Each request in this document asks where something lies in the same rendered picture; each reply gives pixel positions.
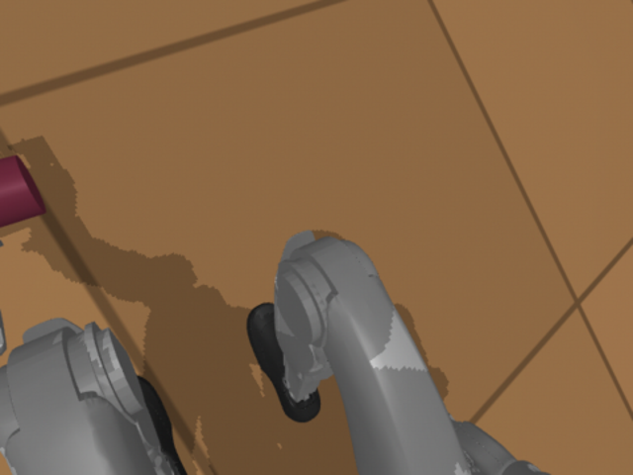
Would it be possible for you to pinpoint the left robot foot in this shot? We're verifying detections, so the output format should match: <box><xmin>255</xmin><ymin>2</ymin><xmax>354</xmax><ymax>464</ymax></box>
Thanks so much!
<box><xmin>137</xmin><ymin>376</ymin><xmax>187</xmax><ymax>475</ymax></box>

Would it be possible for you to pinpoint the right robot foot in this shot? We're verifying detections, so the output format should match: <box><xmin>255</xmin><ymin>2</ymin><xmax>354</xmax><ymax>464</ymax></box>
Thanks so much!
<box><xmin>246</xmin><ymin>303</ymin><xmax>320</xmax><ymax>423</ymax></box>

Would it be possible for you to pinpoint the right robot hand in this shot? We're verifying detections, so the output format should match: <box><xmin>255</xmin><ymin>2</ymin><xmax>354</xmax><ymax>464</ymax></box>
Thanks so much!
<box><xmin>448</xmin><ymin>413</ymin><xmax>518</xmax><ymax>475</ymax></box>

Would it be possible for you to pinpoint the can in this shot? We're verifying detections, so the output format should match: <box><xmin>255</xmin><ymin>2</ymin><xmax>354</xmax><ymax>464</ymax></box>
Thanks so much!
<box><xmin>0</xmin><ymin>155</ymin><xmax>46</xmax><ymax>228</ymax></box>

